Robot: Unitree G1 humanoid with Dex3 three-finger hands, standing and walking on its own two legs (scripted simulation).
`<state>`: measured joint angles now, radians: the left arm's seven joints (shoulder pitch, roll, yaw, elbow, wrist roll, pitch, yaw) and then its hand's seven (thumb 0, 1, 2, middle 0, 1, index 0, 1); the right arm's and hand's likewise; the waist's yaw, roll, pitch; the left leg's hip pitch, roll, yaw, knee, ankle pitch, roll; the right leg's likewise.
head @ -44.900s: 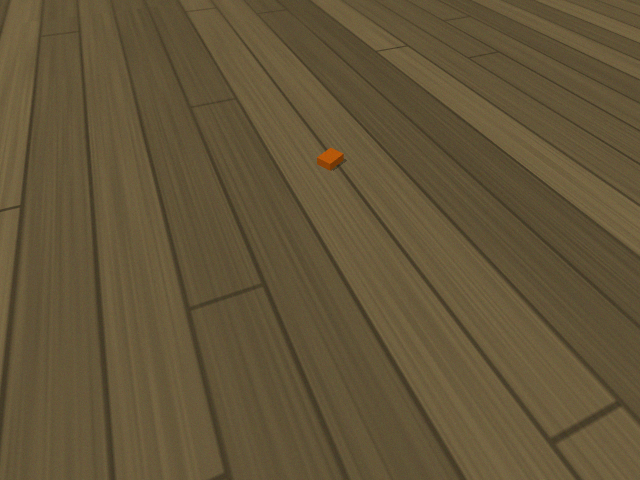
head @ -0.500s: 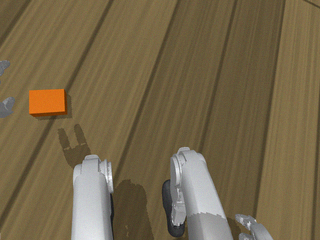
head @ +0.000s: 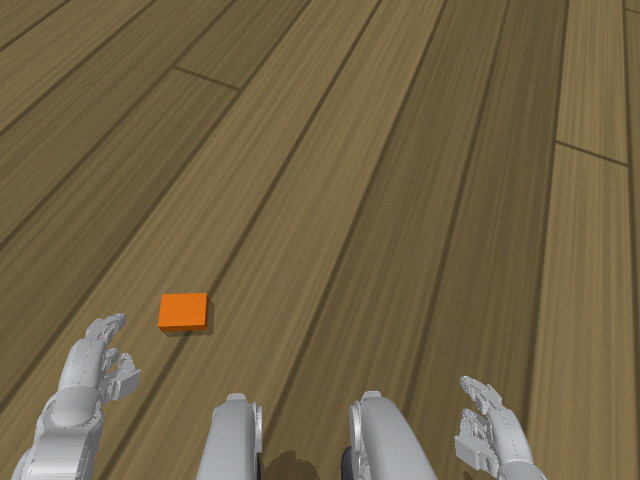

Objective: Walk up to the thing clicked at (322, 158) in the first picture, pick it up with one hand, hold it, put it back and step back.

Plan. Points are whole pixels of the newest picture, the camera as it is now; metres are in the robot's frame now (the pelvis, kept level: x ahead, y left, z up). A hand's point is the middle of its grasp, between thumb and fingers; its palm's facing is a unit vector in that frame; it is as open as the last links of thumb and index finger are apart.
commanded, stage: home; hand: left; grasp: from above
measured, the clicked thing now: (184, 312) +0.54 +0.29 -0.59
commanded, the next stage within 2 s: none
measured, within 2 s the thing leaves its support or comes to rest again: neither
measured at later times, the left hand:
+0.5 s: hand (121, 430) +0.20 +0.18 +0.07, palm faces +0.11 -0.97 -0.21, open 7.4 cm
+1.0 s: hand (123, 426) +0.21 +0.18 +0.06, palm faces +0.09 -0.97 -0.21, open 7.4 cm
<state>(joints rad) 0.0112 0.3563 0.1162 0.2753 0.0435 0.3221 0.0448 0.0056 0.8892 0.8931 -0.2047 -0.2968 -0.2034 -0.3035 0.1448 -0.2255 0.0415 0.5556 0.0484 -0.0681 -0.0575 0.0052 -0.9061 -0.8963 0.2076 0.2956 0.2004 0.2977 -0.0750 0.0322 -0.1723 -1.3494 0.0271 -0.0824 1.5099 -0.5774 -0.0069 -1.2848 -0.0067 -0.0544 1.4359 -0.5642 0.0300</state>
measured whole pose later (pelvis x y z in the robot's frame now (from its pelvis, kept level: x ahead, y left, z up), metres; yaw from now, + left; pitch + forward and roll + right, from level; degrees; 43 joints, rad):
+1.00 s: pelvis +0.05 -0.01 +0.11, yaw +2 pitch +9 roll -3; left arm 0.50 0.22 0.03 -0.11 -0.05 0.45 0.02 0.01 0.91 0.90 -0.20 -0.30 -0.20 -0.30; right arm 0.29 -0.22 0.04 0.55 0.01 -0.25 -0.19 0.01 -0.90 -0.90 0.21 0.30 0.20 0.30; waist -0.04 0.05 -0.16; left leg -0.69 0.03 -0.06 1.00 -0.48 -0.02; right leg -0.63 -0.01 -0.05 0.94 -0.47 0.01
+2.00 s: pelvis +0.06 -0.01 +0.11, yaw +2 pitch +10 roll -2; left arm 0.51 0.23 0.03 -0.13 -0.05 0.45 0.02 0.01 0.91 0.90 -0.20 -0.30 -0.20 -0.30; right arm 0.29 -0.23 0.03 0.55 0.01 -0.24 -0.18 0.01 -0.90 -0.90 0.21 0.30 0.20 0.30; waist -0.03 0.05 -0.16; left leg -0.69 0.03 -0.06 1.01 -0.49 -0.02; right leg -0.64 -0.01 -0.05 0.94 -0.48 0.02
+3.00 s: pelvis +0.05 +0.00 +0.15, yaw +3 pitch -2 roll +0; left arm 0.24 0.28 0.05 0.88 0.04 0.03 0.04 0.00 0.91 0.90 -0.20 -0.30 -0.20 -0.30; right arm 0.19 -0.30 -0.04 0.96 -0.04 -0.01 -0.01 0.01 -0.91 -0.90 0.21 0.30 0.20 0.30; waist 0.03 0.01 0.05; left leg -0.29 -0.02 -0.02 0.64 -0.32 0.01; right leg -0.27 -0.05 -0.02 0.64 -0.34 0.03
